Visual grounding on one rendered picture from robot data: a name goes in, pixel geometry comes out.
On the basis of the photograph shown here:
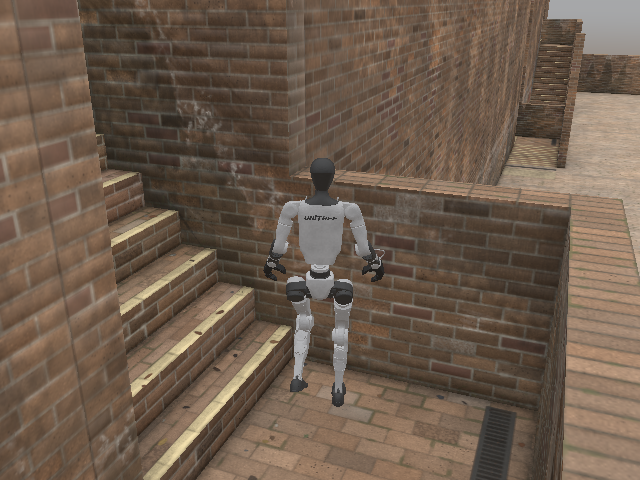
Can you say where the stairs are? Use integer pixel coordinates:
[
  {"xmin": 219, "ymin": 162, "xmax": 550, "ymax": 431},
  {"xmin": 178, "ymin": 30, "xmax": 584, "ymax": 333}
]
[
  {"xmin": 530, "ymin": 46, "xmax": 573, "ymax": 105},
  {"xmin": 96, "ymin": 134, "xmax": 293, "ymax": 480}
]

